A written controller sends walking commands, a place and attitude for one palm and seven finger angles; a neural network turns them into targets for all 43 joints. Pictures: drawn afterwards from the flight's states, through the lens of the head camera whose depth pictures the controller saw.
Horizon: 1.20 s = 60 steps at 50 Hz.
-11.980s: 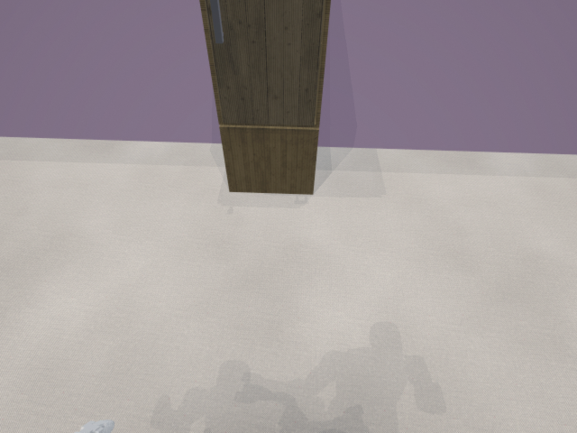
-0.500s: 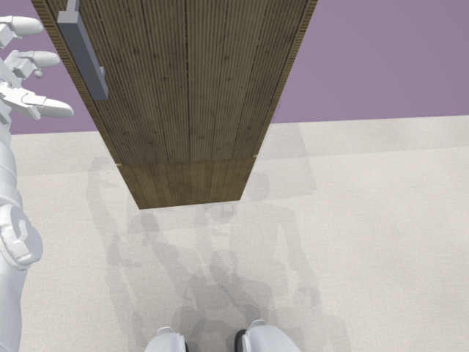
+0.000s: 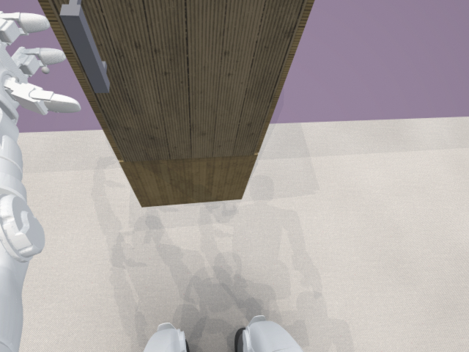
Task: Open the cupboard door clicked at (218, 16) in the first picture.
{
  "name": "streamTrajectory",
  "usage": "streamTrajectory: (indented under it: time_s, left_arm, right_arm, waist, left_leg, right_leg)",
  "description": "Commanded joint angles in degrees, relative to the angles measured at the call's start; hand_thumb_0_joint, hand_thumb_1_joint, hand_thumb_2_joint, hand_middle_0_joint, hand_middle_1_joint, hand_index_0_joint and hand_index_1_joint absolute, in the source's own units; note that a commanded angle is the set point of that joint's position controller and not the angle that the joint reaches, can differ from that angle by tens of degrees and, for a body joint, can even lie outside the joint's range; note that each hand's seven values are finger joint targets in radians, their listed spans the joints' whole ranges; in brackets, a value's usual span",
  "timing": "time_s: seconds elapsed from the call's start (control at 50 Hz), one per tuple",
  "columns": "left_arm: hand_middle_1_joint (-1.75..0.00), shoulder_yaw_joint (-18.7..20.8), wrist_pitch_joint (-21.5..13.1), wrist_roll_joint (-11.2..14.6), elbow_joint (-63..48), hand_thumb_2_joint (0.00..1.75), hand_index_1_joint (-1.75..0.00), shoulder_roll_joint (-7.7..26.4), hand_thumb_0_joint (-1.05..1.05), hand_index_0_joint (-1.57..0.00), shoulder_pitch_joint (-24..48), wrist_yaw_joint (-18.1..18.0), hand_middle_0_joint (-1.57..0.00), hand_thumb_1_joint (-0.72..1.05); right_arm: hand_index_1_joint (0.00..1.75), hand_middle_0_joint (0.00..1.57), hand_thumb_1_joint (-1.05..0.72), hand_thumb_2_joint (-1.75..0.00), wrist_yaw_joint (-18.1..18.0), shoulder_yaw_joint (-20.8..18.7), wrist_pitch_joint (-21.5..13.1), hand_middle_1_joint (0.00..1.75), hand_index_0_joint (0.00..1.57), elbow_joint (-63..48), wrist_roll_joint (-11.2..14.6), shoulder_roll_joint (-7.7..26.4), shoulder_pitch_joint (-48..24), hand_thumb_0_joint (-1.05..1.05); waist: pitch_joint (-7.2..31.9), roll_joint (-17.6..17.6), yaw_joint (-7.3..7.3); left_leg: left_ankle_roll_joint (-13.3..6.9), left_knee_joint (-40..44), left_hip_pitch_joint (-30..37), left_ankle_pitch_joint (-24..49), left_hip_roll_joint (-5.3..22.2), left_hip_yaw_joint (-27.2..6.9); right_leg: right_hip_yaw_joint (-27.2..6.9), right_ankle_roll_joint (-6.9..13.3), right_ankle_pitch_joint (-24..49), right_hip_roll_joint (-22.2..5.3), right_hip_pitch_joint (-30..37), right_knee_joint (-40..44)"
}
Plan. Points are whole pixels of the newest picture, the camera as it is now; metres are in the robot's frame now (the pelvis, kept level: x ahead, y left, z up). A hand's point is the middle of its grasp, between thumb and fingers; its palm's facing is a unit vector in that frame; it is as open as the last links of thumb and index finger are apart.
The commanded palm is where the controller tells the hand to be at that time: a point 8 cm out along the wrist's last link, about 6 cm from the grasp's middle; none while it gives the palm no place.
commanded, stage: slide the fingers in behind the handle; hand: left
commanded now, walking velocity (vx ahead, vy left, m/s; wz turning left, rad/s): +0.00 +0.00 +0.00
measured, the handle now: (90, 45) +0.59 +0.17 +0.12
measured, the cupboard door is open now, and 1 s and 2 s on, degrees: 0 0 0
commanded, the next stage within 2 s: close the thumb around the handle in 1.58 s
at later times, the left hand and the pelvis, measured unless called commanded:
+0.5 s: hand (66, 70) +0.54 +0.20 +0.11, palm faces +0.02 -1.00 +0.01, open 14.0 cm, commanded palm +0.51 +0.24 +0.11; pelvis +0.00 +0.00 +0.00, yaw -1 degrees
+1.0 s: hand (96, 69) +0.54 +0.16 +0.11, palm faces +0.01 -1.00 +0.01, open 14.0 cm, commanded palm +0.52 +0.20 +0.11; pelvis +0.01 +0.00 +0.00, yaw +0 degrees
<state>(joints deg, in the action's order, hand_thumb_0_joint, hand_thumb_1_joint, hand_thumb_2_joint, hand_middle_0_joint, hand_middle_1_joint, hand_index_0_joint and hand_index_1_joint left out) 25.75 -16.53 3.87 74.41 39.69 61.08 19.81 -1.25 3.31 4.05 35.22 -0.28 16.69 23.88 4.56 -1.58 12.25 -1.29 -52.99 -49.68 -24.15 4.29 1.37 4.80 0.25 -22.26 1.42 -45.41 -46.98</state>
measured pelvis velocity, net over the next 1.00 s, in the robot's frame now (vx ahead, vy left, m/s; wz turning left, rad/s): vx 0.01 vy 0.00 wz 0.01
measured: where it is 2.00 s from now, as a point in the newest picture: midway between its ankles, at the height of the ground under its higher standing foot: outside the picture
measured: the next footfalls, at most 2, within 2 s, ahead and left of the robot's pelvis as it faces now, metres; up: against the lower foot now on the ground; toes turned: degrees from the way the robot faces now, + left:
none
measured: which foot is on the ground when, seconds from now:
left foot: down 0.00-1.00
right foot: down 0.00-1.00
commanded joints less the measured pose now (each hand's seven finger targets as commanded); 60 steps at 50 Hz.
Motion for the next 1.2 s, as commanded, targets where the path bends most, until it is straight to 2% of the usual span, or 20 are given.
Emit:
streamTrajectory:
  time_s: [0.0, 0.08, 0.16, 0.24, 0.28, 0.36, 0.4, 0.46, 0.52, 0.56, 0.66, 0.7, 0.74, 0.78, 0.88, 0.92, 0.96, 1.0, 1.12, 1.18]
  left_arm:
    - [-1.2, 1.42, -4.04, 1.3, -13.26, 0.3, -1.2, 16.31, 0.0, -0.3, 25.88, 0.18, -0.3, -0.5]
    - [-1.2, 0.66, -3.3, 1.79, -13.29, 0.3, -1.2, 14.82, 0.0, -0.3, 25.14, 0.51, -0.3, -0.5]
    - [-1.2, 0.04, -2.9, 1.48, -12.4, 0.3, -1.2, 14.26, 0.0, -0.3, 26.26, -0.48, -0.3, -0.5]
    - [-1.2, 0.88, -4.14, 1.23, -15.78, 0.3, -1.2, 13.75, 0.0, -0.3, 26.0, -1.86, -0.3, -0.5]
    - [-1.2, 0.67, -3.94, 1.45, -15.08, 0.3, -1.2, 12.62, 0.0, -0.3, 24.51, -2.14, -0.3, -0.5]
    - [-1.2, 2.92, -3.53, 1.17, -14.61, 0.3, -1.2, 14.99, 0.0, -0.3, 21.19, -2.57, -0.3, -0.5]
    - [-1.2, 0.68, -3.8, 1.34, -15.12, 0.3, -1.2, 12.38, 0.0, -0.3, 23.62, -2.74, -0.3, -0.5]
    - [-1.2, 1.57, -4.35, 1.31, -15.39, 0.3, -1.2, 13.42, 0.0, -0.3, 23.38, -2.96, -0.3, -0.5]
    - [-1.2, -1.44, -5.14, 1.74, -16.49, 0.3, -1.2, 8.94, 0.0, -0.3, 25.65, -3.04, -0.3, -0.5]
    - [-1.2, -2.55, -4.45, 1.9, -14.1, 0.3, -1.2, 7.19, 0.0, -0.3, 25.84, -3.26, -0.3, -0.5]
    - [-1.2, -1.65, -4.25, 1.27, -14.29, 0.3, -1.2, 7.72, 0.0, -0.3, 26.01, -4.53, -0.3, -0.5]
    - [-1.2, -3.51, -5.02, 1.38, -16.79, 0.3, -1.2, 4.99, 0.0, -0.3, 27.81, -4.99, -0.3, -0.5]
    - [-1.2, -2.73, -5.19, 1.3, -17.19, 0.3, -1.2, 5.14, 0.0, -0.3, 27.27, -5.73, -0.3, -0.5]
    - [-1.2, -4.12, -4.95, 1.34, -17.28, 0.3, -1.2, 2.87, 0.0, -0.3, 27.63, -6.29, -0.3, -0.5]
    - [-1.2, -5.43, -5.13, 0.95, -18.61, 0.3, -1.2, 0.05, 0.0, -0.3, 27.86, -8.08, -0.3, -0.5]
    - [-1.2, -2.92, -4.8, 0.94, -15.91, 0.3, -1.2, 2.56, 0.0, -0.3, 26.63, -9.01, -0.3, -0.5]
    - [-1.2, -4.62, -4.63, 0.41, -15.63, 0.3, -1.2, 0.7, 0.0, -0.3, 27.25, -9.67, -0.3, -0.5]
    - [-1.2, -3.32, -5.5, -0.15, -17.3, 0.3, -1.2, 2.14, 0.0, -0.3, 27.27, -10.55, -0.3, -0.5]
    - [-1.2, -6.42, -5.95, 0.78, -16.03, 0.3, -1.2, -2.87, 0.0, -0.3, 26.82, -10.31, -0.3, -0.5]
    - [-1.2, -3.9, -5.66, 0.49, -15.09, 0.3, -1.2, -0.14, 0.0, -0.3, 25.78, -11.38, -0.3, -0.5]
  right_arm:
    - [0.3, 0.2, -0.9, -0.9, -1.0, -3.93, -0.5, 0.3, 0.2, -1.85, -0.07, 10.71, 12.33, 0.0]
    - [0.3, 0.2, -0.9, -0.9, -0.9, -4.17, -0.54, 0.3, 0.2, -1.65, 0.1, 10.78, 12.62, 0.0]
    - [0.3, 0.2, -0.9, -0.9, -0.94, -4.1, -0.64, 0.3, 0.2, -1.03, -0.01, 10.79, 13.31, 0.0]
    - [0.3, 0.2, -0.9, -0.9, -0.57, -4.56, -1.05, 0.3, 0.2, -1.02, -0.4, 10.38, 13.9, 0.0]
    - [0.3, 0.2, -0.9, -0.9, -0.26, -4.63, -1.05, 0.3, 0.2, -0.89, -0.42, 10.33, 13.68, 0.0]
    - [0.3, 0.2, -0.9, -0.9, -0.16, -4.65, -0.75, 0.3, 0.2, -1.71, -0.25, 10.45, 13.52, 0.0]
    - [0.3, 0.2, -0.9, -0.9, -0.16, -4.5, -0.79, 0.3, 0.2, -1.61, -0.19, 10.06, 13.21, 0.0]
    - [0.3, 0.2, -0.9, -0.9, -0.27, -4.71, -0.87, 0.3, 0.2, -1.69, -0.09, 10.23, 12.94, 0.0]
    - [0.3, 0.2, -0.9, -0.9, -0.1, -4.81, -1.25, 0.3, 0.2, -1.16, -0.19, 9.84, 12.77, 0.0]
    - [0.3, 0.2, -0.9, -0.9, 0.01, -4.8, -1.34, 0.3, 0.2, -0.61, -0.16, 9.89, 12.61, 0.0]
    - [0.3, 0.2, -0.9, -0.9, 0.16, -4.88, -1.51, 0.3, 0.2, -0.63, -0.48, 9.84, 12.62, 0.0]
    - [0.3, 0.2, -0.9, -0.9, 0.36, -4.94, -1.69, 0.3, 0.2, -0.68, -0.64, 9.43, 12.73, 0.0]
    - [0.3, 0.2, -0.9, -0.9, 0.61, -5.21, -1.65, 0.3, 0.2, -0.44, -0.71, 9.53, 12.75, 0.0]
    - [0.3, 0.2, -0.9, -0.9, 0.9, -5.3, -1.65, 0.3, 0.2, -0.31, -0.77, 9.35, 12.43, 0.0]
    - [0.3, 0.2, -0.9, -0.9, 1.33, -5.72, -1.62, 0.3, 0.2, -0.02, -0.86, 9.02, 12.48, 0.0]
    - [0.3, 0.2, -0.9, -0.9, 1.37, -5.39, -1.61, 0.3, 0.2, 0.17, -0.91, 9.24, 12.6, 0.0]
    - [0.3, 0.2, -0.9, -0.9, 1.45, -5.35, -1.72, 0.3, 0.2, -0.19, -0.89, 8.98, 12.42, 0.0]
    - [0.3, 0.2, -0.9, -0.9, 1.49, -5.37, -1.87, 0.3, 0.2, -0.41, -1.13, 9.08, 12.64, 0.0]
    - [0.3, 0.2, -0.9, -0.9, 1.69, -5.62, -2.13, 0.3, 0.2, 0.09, -0.86, 8.64, 12.29, 0.0]
    - [0.3, 0.2, -0.9, -0.9, 1.62, -5.61, -2.34, 0.3, 0.2, 0.06, -0.94, 8.8, 12.35, 0.0]
  waist:
    - [27.39, -8.51, 0.18]
    - [27.43, -10.15, 0.0]
    - [25.02, -8.61, 0.75]
    - [29.39, -11.59, -0.24]
    - [27.99, -9.8, -0.23]
    - [27.74, -7.32, -1.44]
    - [25.04, -7.15, -0.16]
    - [26.55, -7.42, -0.59]
    - [27.55, -9.57, 0.31]
    - [24.62, -7.87, 1.17]
    - [27.05, -8.47, 0.5]
    - [28.03, -9.49, 0.76]
    - [30.05, -9.65, 0.26]
    - [28.84, -10.61, 0.31]
    - [29.33, -8.42, 0.66]
    - [27.78, -8.05, 0.0]
    - [26.26, -6.72, 0.61]
    - [28.04, -7.3, 0.0]
    - [27.32, -5.72, 0.75]
    - [26.55, -4.25, -0.14]
  left_leg:
    - [-0.71, 3.91, 23.86, 25.41, -2.07, -4.61]
    - [-0.69, 4.42, 23.8, 23.66, -2.18, -3.98]
    - [-0.89, 4.86, 22.58, 22.05, -2.06, -4.3]
    - [-0.47, 4.63, 26.71, 26.19, -1.97, -4.38]
    - [-0.6, 4.66, 25.25, 25.57, -2.04, -3.89]
    - [-0.92, 5.02, 22.06, 25.2, -2.44, -3.07]
    - [-1.13, 5.28, 21.89, 24.22, -2.5, -2.99]
    - [-0.93, 5.13, 22.7, 24.02, -2.46, -3.16]
    - [-0.64, 4.74, 26.02, 25.76, -2.3, -3.7]
    - [-0.67, 4.71, 24.64, 24.01, -2.22, -3.79]
    - [-0.57, 4.0, 25.31, 26.27, -2.35, -4.04]
    - [-0.44, 3.83, 27.12, 28.73, -2.28, -4.5]
    - [-0.09, 3.48, 29.05, 30.34, -1.99, -4.89]
    - [0.11, 3.71, 29.07, 30.18, -1.98, -4.95]
    - [-0.01, 3.75, 29.34, 30.61, -2.06, -4.97]
    - [-0.02, 4.04, 27.44, 29.3, -2.21, -4.77]
    - [-0.26, 4.49, 25.78, 27.0, -2.45, -4.43]
    - [-0.42, 4.16, 26.01, 27.89, -2.71, -4.2]
    - [-0.34, 4.73, 26.14, 26.52, -2.74, -3.94]
    - [-0.49, 5.07, 23.7, 24.08, -3.0, -3.42]
  right_leg:
    - [-2.5, 0.41, 20.76, 2.45, 8.04, 4.02]
    - [-2.66, 0.31, 19.83, 2.5, 7.9, 4.78]
    - [-2.55, 0.25, 18.18, 2.53, 6.78, 5.18]
    - [-2.42, 0.47, 20.28, 2.55, 7.14, 4.66]
    - [-2.5, 0.32, 20.89, 2.6, 8.07, 5.04]
    - [-2.99, 0.22, 23.55, 2.51, 11.82, 4.82]
    - [-2.94, 0.23, 23.08, 2.5, 10.89, 5.2]
    - [-3.15, 0.23, 22.4, 2.45, 10.68, 5.09]
    - [-2.77, 0.34, 22.15, 2.52, 8.11, 4.68]
    - [-2.54, 0.21, 20.49, 2.48, 6.63, 5.04]
    - [-2.62, 0.31, 21.92, 2.29, 7.0, 4.23]
    - [-2.3, 0.53, 22.94, 2.36, 6.65, 3.66]
    - [-2.15, 0.48, 22.97, 2.44, 5.99, 3.37]
    - [-1.98, 0.5, 22.36, 2.44, 5.4, 3.5]
    - [-1.81, 0.42, 23.24, 2.52, 5.98, 3.53]
    - [-1.9, 0.54, 22.66, 2.47, 6.41, 3.6]
    - [-2.05, 0.38, 22.01, 2.41, 6.67, 3.86]
    - [-2.29, 0.57, 23.27, 2.3, 7.79, 3.41]
    - [-2.29, 0.41, 23.21, 2.35, 7.98, 4.1]
    - [-2.6, 0.34, 22.62, 2.2, 9.54, 4.36]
